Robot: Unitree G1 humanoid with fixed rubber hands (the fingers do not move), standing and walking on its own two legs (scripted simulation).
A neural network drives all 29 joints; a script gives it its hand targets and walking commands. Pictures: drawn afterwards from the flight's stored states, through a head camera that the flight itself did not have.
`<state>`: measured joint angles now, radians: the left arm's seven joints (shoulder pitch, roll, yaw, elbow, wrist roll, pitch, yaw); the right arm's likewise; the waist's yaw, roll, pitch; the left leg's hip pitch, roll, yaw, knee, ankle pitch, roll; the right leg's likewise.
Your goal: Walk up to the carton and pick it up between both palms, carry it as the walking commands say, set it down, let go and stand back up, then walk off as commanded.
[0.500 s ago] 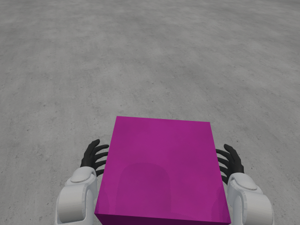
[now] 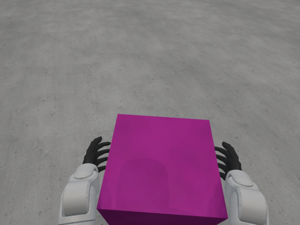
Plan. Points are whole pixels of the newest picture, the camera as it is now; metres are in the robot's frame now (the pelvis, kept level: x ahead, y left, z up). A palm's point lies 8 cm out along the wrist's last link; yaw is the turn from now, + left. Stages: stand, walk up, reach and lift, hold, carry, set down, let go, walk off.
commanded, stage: hold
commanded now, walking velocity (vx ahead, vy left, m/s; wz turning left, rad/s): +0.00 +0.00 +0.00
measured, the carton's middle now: (159, 175) +0.30 +0.00 -0.03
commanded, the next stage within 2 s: set down in 0.84 s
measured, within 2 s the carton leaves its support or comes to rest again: neither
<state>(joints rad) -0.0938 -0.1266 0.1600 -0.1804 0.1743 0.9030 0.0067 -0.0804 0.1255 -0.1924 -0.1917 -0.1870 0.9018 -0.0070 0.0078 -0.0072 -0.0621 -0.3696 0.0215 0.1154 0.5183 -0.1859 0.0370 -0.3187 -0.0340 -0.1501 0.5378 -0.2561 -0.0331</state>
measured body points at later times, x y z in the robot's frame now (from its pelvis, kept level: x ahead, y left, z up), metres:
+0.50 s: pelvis +0.01 +0.01 +0.01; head -0.05 +0.02 +0.46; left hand +0.33 +0.17 +0.07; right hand +0.31 -0.18 +0.05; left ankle +0.06 +0.09 -0.73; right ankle +0.02 -0.10 -0.73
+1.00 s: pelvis +0.02 +0.00 +0.01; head -0.04 +0.01 +0.46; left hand +0.32 +0.17 +0.05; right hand +0.31 -0.18 +0.05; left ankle +0.06 +0.09 -0.73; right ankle +0.02 -0.10 -0.73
